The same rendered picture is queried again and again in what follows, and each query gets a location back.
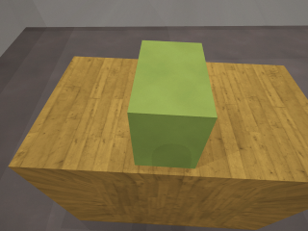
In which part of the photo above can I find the pedestal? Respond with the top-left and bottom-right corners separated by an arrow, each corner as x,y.
9,56 -> 308,230

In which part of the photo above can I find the carton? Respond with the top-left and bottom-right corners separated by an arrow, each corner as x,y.
127,40 -> 218,169

